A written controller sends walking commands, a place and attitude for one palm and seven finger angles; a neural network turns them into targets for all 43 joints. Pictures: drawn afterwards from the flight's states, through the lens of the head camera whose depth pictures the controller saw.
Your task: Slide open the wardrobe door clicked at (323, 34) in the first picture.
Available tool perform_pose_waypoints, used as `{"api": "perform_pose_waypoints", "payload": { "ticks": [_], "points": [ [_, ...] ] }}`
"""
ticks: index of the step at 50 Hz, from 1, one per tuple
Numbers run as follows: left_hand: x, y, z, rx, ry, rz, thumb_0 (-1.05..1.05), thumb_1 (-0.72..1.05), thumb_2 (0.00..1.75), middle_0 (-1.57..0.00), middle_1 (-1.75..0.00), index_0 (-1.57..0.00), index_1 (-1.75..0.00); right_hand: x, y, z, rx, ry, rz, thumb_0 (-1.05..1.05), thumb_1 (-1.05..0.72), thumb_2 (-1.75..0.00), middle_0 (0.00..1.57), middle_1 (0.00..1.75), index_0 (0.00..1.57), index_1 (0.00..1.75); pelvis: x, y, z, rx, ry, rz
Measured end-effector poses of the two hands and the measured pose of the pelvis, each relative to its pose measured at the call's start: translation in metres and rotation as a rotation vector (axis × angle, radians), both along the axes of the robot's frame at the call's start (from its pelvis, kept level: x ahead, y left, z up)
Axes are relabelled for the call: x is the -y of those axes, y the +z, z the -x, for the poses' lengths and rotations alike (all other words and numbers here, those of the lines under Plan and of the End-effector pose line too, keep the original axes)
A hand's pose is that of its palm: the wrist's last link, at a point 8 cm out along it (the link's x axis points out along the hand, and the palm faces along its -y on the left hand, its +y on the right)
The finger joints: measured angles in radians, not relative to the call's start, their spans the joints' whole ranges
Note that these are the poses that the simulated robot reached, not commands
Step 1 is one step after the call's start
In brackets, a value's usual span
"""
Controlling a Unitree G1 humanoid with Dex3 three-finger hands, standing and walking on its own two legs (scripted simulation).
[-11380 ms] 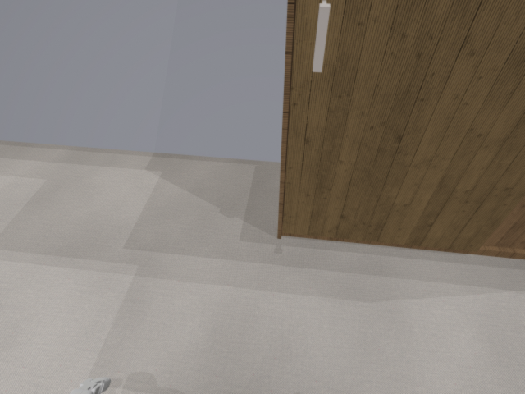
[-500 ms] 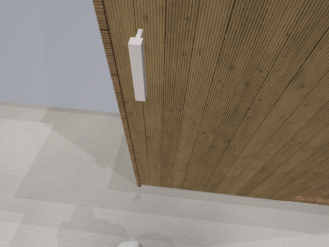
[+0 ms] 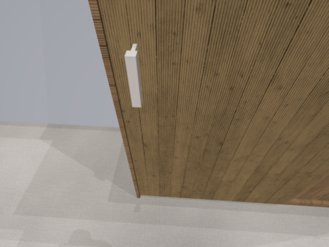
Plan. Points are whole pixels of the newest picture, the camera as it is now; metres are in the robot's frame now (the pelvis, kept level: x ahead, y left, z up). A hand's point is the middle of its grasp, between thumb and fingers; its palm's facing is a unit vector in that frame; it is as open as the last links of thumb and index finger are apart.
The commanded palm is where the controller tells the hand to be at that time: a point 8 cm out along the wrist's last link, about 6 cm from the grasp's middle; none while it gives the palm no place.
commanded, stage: come to a stop and stand still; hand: left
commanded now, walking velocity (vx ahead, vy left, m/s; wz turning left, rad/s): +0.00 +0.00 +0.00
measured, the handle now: (136, 76) +0.49 +0.11 +0.17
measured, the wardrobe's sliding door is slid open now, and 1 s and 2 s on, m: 0.00 0.00 0.00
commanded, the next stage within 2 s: look again from close up in 0.76 s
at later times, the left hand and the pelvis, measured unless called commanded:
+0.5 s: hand out of the picture +0.02 +0.15 -0.17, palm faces +0.00 -0.98 -0.20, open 7.3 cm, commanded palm none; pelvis +0.01 -0.02 +0.00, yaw -1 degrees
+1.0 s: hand out of the picture +0.04 +0.15 -0.17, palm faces +0.01 -0.98 -0.21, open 7.4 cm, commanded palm none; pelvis +0.03 -0.03 +0.00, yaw -1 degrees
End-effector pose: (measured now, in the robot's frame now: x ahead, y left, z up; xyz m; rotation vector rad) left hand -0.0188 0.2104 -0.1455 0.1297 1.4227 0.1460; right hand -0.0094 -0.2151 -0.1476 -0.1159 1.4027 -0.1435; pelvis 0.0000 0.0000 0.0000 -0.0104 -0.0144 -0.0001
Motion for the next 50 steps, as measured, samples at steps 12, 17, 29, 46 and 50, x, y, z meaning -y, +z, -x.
{"api": "perform_pose_waypoints", "payload": {
  "ticks": [12, 17, 29, 46, 50],
  "points": [
    [0.005, 0.007, 0.005, -0.007, -0.009, -0.032, 0.01, 0.91, 0.90, -0.20, -0.30, -0.20, -0.30, 0.000, -0.012, 0.001, 0.007, 0.011, -0.045, 0.01, -0.93, -0.89, 0.20, 0.29, 0.20, 0.30, 0.008, -0.003, -0.002, -0.002, -0.004, -0.021],
    [0.008, 0.006, -0.011, 0.021, -0.020, -0.031, 0.01, 0.91, 0.90, -0.20, -0.30, -0.20, -0.30, 0.008, -0.009, -0.004, 0.009, 0.011, -0.033, 0.01, -0.93, -0.89, 0.20, 0.29, 0.20, 0.30, 0.013, -0.002, -0.006, -0.004, -0.008, -0.026],
    [0.014, 0.003, -0.036, 0.041, -0.031, -0.023, 0.01, 0.92, 0.90, -0.20, -0.30, -0.20, -0.30, 0.028, 0.000, -0.025, 0.017, 0.015, 0.010, 0.01, -0.92, -0.89, 0.20, 0.29, 0.20, 0.30, 0.024, 0.000, -0.017, -0.011, -0.014, -0.027],
    [0.016, 0.005, -0.051, 0.044, -0.025, -0.033, 0.01, 0.91, 0.90, -0.20, -0.30, -0.20, -0.30, 0.039, 0.001, -0.052, 0.041, 0.029, 0.026, 0.01, -0.92, -0.89, 0.20, 0.29, 0.20, 0.30, 0.030, 0.001, -0.029, -0.012, -0.015, -0.028],
    [0.015, 0.006, -0.053, 0.048, -0.025, -0.037, 0.01, 0.91, 0.90, -0.20, -0.30, -0.20, -0.30, 0.040, 0.001, -0.055, 0.044, 0.029, 0.027, 0.00, -0.92, -0.89, 0.20, 0.29, 0.20, 0.30, 0.032, 0.002, -0.030, -0.011, -0.016, -0.028]
  ]
}}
